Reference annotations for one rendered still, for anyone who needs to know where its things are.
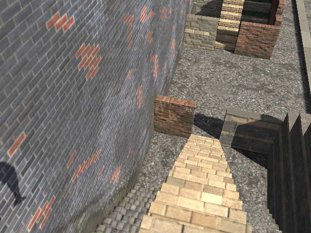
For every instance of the stairs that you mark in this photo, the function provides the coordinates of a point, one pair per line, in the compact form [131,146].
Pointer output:
[199,194]
[229,24]

